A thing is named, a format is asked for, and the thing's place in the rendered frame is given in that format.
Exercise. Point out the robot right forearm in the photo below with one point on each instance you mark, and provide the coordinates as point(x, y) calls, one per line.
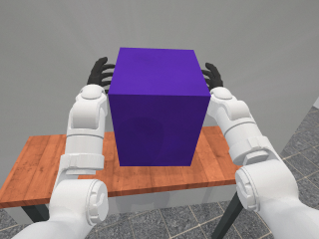
point(246, 143)

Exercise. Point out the robot left forearm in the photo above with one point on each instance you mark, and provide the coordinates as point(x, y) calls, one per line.
point(85, 134)

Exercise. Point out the left robot upper arm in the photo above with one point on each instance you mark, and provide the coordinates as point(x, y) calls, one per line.
point(77, 205)

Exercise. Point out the table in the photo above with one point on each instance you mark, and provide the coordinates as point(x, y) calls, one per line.
point(31, 181)

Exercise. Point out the right robot upper arm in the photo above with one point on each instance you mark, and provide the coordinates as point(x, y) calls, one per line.
point(268, 188)

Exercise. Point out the robot left hand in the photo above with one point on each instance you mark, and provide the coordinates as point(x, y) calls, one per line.
point(96, 76)

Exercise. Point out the carton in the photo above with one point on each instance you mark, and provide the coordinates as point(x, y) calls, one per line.
point(158, 100)

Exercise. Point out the robot right hand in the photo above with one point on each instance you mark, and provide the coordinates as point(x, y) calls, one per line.
point(214, 80)

